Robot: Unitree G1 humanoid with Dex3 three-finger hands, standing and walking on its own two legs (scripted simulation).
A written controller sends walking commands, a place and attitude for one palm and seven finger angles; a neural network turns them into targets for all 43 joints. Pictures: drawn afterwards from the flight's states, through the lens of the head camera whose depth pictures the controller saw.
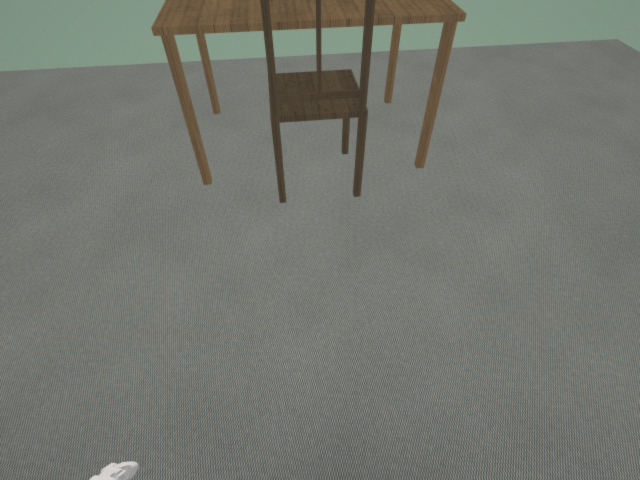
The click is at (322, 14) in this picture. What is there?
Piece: chair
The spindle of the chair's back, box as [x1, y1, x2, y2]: [316, 0, 320, 92]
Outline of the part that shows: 316,0 317,92 320,92 320,0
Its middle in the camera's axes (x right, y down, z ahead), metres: -0.01 -0.68 +1.38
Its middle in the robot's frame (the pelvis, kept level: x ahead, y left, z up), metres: +1.49 +0.08 -0.06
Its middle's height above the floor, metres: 0.70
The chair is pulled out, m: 0.00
